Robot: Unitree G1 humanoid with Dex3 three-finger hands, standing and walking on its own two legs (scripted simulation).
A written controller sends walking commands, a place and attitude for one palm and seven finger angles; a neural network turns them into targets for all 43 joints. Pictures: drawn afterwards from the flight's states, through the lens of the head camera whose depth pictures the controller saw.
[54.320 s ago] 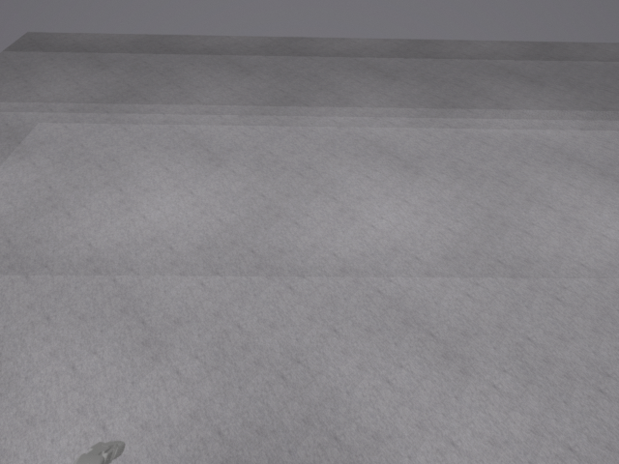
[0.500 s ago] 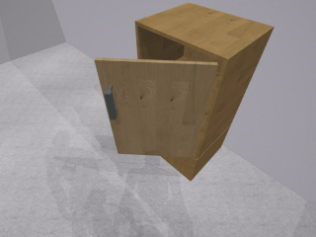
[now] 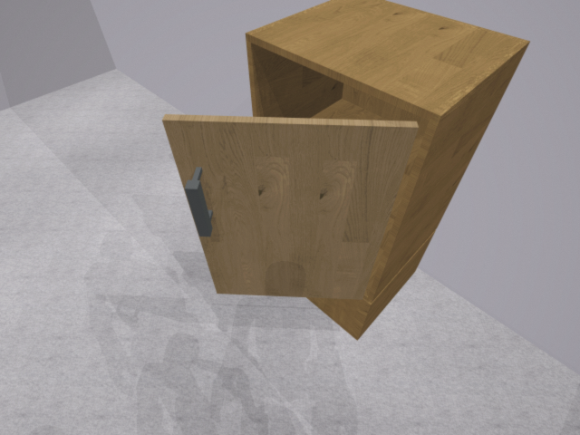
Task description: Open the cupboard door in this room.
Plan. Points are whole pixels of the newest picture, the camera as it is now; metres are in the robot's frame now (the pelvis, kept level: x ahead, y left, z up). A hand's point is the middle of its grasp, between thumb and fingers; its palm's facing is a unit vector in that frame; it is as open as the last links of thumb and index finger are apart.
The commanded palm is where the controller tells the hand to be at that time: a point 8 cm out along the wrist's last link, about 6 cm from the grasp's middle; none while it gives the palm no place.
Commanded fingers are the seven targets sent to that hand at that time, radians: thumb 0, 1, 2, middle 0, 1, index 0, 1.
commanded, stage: come to a stop and stand still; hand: left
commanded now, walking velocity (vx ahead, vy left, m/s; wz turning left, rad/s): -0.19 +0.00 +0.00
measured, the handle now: (202, 202) +0.53 +0.21 -0.03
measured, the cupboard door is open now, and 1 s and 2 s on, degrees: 41 41 41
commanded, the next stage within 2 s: look again from close up in 0.98 s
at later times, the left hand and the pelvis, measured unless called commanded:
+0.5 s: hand out of the picture +0.04 +0.19 -0.15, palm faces +0.00 -0.97 -0.24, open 7.4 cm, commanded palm none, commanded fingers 0.00 0.90 0.90 -0.20 -0.30 -0.20 -0.30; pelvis -0.05 +0.00 +0.00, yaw +0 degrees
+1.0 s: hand out of the picture -0.04 +0.25 -0.15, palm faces +0.00 -0.95 -0.30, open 7.4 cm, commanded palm none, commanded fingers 0.00 0.90 0.90 -0.20 -0.30 -0.20 -0.30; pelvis -0.08 +0.01 +0.01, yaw +1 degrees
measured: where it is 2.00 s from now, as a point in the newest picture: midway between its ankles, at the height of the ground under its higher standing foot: outside the picture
